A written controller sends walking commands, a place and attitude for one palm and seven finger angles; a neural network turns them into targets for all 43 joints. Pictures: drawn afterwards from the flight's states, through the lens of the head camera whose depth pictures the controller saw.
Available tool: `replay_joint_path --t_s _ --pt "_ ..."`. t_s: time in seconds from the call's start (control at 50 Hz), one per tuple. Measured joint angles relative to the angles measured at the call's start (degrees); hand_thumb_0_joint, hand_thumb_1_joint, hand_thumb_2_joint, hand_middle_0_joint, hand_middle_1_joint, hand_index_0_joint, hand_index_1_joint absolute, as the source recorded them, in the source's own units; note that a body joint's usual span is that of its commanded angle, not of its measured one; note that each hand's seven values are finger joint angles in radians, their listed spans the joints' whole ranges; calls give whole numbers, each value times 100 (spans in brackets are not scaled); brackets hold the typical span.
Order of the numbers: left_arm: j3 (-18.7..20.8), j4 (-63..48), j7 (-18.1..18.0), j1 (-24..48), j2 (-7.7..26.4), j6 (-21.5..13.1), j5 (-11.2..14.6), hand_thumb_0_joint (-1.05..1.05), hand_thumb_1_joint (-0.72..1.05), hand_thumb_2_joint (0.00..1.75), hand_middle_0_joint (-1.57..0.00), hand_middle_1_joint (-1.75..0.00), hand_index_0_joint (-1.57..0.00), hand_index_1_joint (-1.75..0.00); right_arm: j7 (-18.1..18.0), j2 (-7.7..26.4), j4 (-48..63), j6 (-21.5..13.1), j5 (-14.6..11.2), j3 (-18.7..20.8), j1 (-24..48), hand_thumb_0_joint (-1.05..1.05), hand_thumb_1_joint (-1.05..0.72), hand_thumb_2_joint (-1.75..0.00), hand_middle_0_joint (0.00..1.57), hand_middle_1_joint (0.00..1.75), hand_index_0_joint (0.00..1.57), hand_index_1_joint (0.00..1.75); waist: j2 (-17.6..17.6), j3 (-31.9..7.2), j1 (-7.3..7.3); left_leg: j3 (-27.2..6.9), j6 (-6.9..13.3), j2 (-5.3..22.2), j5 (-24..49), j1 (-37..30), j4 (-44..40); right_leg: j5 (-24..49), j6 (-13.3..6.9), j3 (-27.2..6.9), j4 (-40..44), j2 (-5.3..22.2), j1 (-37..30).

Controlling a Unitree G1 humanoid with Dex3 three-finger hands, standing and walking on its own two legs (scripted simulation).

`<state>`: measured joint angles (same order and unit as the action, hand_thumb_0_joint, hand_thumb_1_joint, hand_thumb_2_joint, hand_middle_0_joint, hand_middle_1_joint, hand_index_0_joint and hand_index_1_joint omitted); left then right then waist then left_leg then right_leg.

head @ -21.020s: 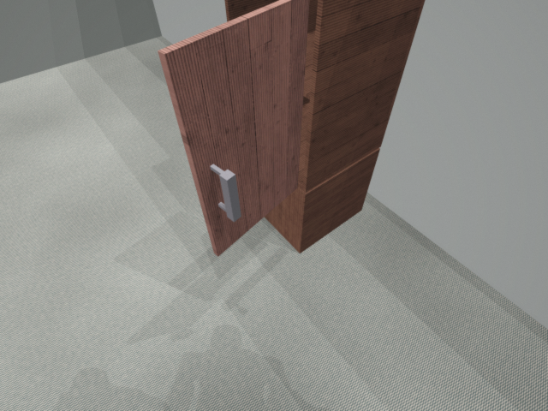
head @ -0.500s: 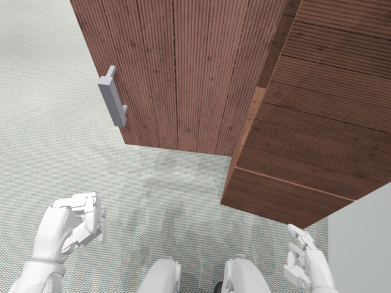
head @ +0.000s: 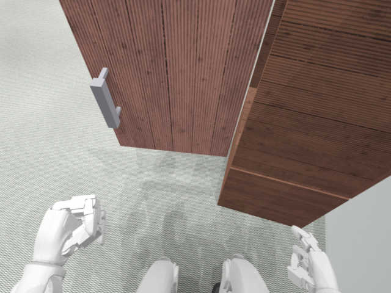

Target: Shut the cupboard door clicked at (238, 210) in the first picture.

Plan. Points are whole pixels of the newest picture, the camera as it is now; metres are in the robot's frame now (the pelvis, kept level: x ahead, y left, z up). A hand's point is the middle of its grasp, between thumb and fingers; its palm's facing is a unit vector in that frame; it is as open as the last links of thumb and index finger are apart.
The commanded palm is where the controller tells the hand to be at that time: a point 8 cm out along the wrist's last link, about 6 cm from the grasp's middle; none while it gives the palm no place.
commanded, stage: bring the fist close to the handle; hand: left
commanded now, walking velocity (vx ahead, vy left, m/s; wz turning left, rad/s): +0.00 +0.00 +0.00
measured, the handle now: (109, 99) +0.53 +0.25 +0.03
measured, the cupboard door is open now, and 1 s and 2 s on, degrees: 100 100 92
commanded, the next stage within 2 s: push the door shut along its arc in 1.34 s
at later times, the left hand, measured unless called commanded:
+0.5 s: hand (104, 173) +0.33 +0.20 +0.04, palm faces -0.04 -1.00 -0.04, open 3.1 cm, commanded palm +0.32 +0.26 +0.04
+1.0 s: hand (113, 128) +0.44 +0.21 +0.04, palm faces -0.03 -1.00 -0.03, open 3.1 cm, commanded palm +0.41 +0.26 +0.04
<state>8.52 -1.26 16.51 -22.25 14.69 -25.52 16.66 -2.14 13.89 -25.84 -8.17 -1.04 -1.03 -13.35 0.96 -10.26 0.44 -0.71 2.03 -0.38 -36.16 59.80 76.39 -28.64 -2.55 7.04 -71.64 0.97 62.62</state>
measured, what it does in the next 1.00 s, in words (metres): stands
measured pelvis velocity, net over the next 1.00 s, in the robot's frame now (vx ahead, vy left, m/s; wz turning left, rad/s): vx -0.01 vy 0.01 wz -0.02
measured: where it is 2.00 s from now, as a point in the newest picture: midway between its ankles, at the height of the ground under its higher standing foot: outside the picture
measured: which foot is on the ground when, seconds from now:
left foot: down 0.00-1.00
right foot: down 0.00-1.00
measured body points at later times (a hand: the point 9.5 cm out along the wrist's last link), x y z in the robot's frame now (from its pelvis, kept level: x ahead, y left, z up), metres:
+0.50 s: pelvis +0.00 +0.00 +0.00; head +0.09 +0.01 +0.44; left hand +0.32 +0.26 +0.05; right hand +0.14 -0.26 -0.09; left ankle +0.00 +0.09 -0.62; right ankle +0.06 -0.10 -0.62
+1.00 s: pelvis -0.01 +0.01 +0.00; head +0.12 +0.02 +0.43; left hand +0.43 +0.27 +0.05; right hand +0.07 -0.26 -0.11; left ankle +0.00 +0.10 -0.62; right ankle +0.06 -0.10 -0.62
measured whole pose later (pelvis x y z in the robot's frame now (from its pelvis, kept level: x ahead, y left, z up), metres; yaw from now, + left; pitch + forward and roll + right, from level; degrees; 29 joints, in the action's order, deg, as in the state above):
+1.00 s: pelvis -0.01 +0.01 +0.00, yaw -1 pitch +24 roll -2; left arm 20.7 52.9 19.7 35.0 24.7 -27.8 11.3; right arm -1.6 15.6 -35.4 -2.9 -0.5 -1.7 -16.4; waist 0.9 -8.5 5.7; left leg 0.8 2.7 -0.2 -33.8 65.5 75.3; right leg -25.6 -1.9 5.6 -70.2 0.7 68.6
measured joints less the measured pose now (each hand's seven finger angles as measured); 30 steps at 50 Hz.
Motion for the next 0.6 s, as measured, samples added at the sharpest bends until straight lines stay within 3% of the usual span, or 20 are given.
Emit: replay_joint_path --t_s 0.16,0.34,0.6 --pt "238 713 129 1016 152 31 9 2 90 90 -130 -150 -131 -150 -56 64 -192 -38 -10 -65 98 1 -91 -90 20 30 21 30 -9 37 -18 -63 -37 9 -9 183 140 -13 -46 65 -116 0 158" --pt "460 1497 254 2043 272 318 34 2 90 90 -130 -150 -130 -150 -32 80 -376 27 -48 -56 8 1 -91 -90 20 30 21 30 -4 52 103 14 -29 28 85 102 -65 93 -30 -14 61 -30 116" --pt "697 2992 235 3375 409 17 -146 2 90 90 -130 -150 -130 -150 -34 176 -648 169 -25 -17 -129 1 -91 -90 20 30 20 30 -42 126 223 107 23 1 177 133 -189 192 19 -109 160 -13 175"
